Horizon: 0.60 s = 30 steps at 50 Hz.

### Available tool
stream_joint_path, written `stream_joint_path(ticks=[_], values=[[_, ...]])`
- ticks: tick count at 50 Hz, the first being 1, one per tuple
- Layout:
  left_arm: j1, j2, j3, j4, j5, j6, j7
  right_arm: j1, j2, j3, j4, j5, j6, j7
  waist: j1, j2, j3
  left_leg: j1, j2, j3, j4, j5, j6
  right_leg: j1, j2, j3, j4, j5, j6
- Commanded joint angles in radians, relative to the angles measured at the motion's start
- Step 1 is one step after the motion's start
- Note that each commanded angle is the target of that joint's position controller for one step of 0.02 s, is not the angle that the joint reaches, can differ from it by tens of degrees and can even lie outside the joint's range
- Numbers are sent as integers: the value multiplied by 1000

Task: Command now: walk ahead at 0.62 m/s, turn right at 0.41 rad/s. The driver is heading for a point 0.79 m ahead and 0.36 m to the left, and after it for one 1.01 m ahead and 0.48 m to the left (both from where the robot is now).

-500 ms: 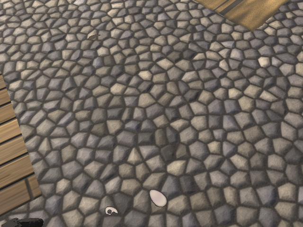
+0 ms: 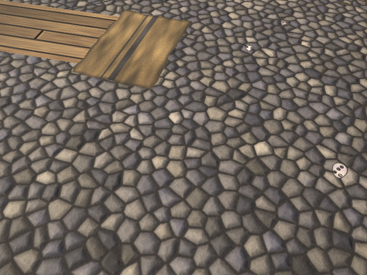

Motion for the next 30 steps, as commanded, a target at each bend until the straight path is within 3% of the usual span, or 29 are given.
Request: stream_joint_path(ticks=[1,2,4,6,9,10,11,12,13,14,15,16,18,21,24,27,28,30], values=[[-129,47,1,-80,101,-11,-51,75,-143,-21,-13,-56,-11,18,-21,2,102,-30,227,-319,-301,-435,112,-160,11,58,33,106,-1],[-110,36,1,-81,91,-3,-75,68,-164,-29,-9,-45,-6,29,1,72,109,-34,216,-302,-303,-403,114,-138,18,48,-18,118,-1],[-88,52,-4,-63,75,-2,-93,55,-163,-27,-6,-17,0,40,22,161,88,-24,189,-269,-320,-339,129,-78,-37,-60,-168,122,16],[-162,34,-21,-73,56,-18,-91,74,-161,-28,-1,-18,3,43,-13,207,92,-61,164,-243,-317,-265,134,56,-38,-106,-372,66,39],[-168,31,-26,-68,41,-35,-71,104,-197,-42,20,-27,17,40,-7,220,104,-109,184,-268,-272,-253,154,264,1,-129,-606,-66,23],[-109,30,-25,-48,36,-45,-52,96,-182,-40,24,-23,23,38,30,188,103,-140,190,-286,-228,-229,157,374,-1,-120,-708,16,4],[-5,46,-16,-9,38,-59,-29,89,-151,-33,27,-20,22,35,87,121,70,-224,156,-261,-123,-171,145,571,-2,-115,-773,69,-14],[167,102,6,37,51,-76,-9,66,-103,-21,18,-16,7,40,179,21,-42,-362,66,-184,136,-128,119,850,-96,-16,-761,-1,-29],[339,225,32,51,85,-81,6,19,17,13,-49,6,-14,37,256,-235,-189,-571,-32,-58,513,-292,85,1057,-408,359,-863,-439,-62],[306,263,44,60,80,-76,12,-26,-13,12,-89,15,-14,30,230,-224,-148,-705,-33,-52,695,-217,89,908,-504,636,-973,-596,-120],[227,171,19,56,77,-79,9,-67,-52,2,-79,2,0,33,184,-106,-35,-729,29,-85,774,-122,91,819,-460,526,-952,-512,-119],[169,97,-2,54,70,-83,3,-54,-58,-1,-57,-8,6,50,145,-82,7,-700,59,-67,766,-57,76,747,-391,363,-950,-369,-99],[139,40,-20,71,58,-86,5,-27,-60,-6,-25,-26,31,77,102,-118,50,-654,103,-25,765,-9,47,668,-314,162,-993,-189,-77],[194,17,-22,124,45,-108,-2,-108,-24,6,-50,-31,52,99,97,-105,106,-719,113,-10,817,82,37,656,-289,-1,-1027,44,-76],[197,-4,-26,169,48,-125,-7,-215,-13,20,-97,-27,56,111,72,-91,161,-733,113,21,740,169,42,620,-273,-151,-1063,240,-74],[205,11,-22,212,49,-129,2,-337,-10,42,-144,-29,56,127,74,-49,205,-616,93,148,516,212,84,587,-241,-294,-1097,455,-51],[213,27,-21,226,48,-128,6,-359,1,51,-154,-27,55,129,71,-37,203,-532,62,201,437,206,109,583,-229,-339,-1077,654,-35],[239,91,-9,242,50,-121,18,-324,-12,53,-149,-20,58,118,32,-69,125,-363,-29,275,374,166,155,660,-248,-365,-938,1236,-23]])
